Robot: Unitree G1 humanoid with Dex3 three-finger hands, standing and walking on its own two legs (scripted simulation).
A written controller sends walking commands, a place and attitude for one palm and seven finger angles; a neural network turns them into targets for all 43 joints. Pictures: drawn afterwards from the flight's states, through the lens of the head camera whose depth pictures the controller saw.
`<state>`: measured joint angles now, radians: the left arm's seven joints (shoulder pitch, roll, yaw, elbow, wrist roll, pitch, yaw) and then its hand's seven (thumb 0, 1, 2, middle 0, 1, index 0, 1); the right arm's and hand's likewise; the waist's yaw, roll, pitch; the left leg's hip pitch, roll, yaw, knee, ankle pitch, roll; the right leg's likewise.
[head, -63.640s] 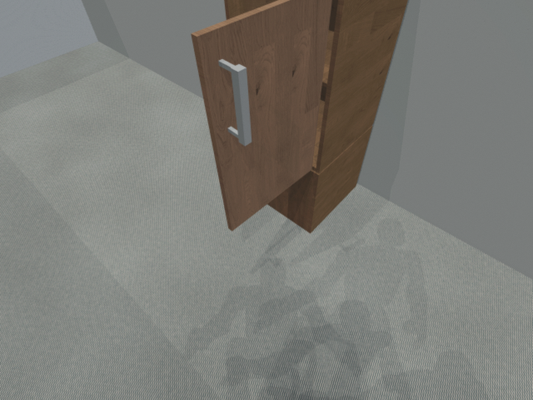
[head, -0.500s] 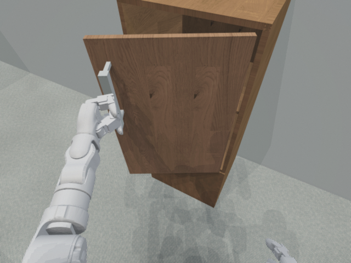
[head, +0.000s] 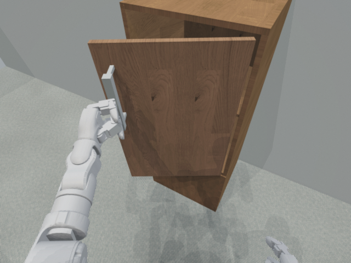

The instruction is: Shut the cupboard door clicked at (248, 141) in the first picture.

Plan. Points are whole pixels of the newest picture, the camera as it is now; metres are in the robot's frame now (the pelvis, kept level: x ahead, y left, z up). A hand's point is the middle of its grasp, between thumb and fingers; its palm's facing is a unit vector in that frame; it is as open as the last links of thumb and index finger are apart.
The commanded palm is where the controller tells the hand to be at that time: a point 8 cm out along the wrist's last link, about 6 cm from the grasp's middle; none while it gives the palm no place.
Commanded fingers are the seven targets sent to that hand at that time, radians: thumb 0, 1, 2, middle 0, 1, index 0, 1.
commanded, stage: push the door shut along its arc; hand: left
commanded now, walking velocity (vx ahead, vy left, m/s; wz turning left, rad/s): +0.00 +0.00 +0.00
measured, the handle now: (116, 99) +0.49 +0.18 +0.12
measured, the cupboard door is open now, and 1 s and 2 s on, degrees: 29 13 6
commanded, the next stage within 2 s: pull the fist back off the door in 1.80 s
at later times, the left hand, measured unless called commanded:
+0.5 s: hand (126, 104) +0.46 +0.15 +0.13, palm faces -0.09 -1.00 -0.02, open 3.0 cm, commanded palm +0.46 +0.19 +0.12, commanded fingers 0.00 0.90 0.90 -1.30 -1.50 -1.30 -1.50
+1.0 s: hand (140, 90) +0.52 +0.12 +0.13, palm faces -0.22 -0.98 +0.00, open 3.1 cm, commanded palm +0.52 +0.16 +0.12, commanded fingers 0.00 0.90 0.90 -1.30 -1.50 -1.30 -1.50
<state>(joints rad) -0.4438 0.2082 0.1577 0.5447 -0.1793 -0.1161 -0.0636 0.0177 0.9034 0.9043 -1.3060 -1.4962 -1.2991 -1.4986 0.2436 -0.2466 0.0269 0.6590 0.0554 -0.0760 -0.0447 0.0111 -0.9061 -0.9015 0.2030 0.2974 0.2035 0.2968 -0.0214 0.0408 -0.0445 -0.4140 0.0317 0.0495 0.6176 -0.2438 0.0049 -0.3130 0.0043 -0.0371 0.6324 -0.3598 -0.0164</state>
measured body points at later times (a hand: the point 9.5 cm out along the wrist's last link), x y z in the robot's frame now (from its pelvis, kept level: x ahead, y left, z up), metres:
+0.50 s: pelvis -0.01 +0.01 -0.01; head +0.04 +0.00 +0.43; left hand +0.46 +0.20 +0.13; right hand +0.03 -0.26 -0.13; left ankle +0.05 +0.12 -0.72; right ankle -0.02 -0.11 -0.72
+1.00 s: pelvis -0.01 +0.01 -0.02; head +0.09 +0.02 +0.42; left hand +0.52 +0.17 +0.13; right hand -0.01 -0.26 -0.14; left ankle +0.05 +0.12 -0.72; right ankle -0.02 -0.11 -0.72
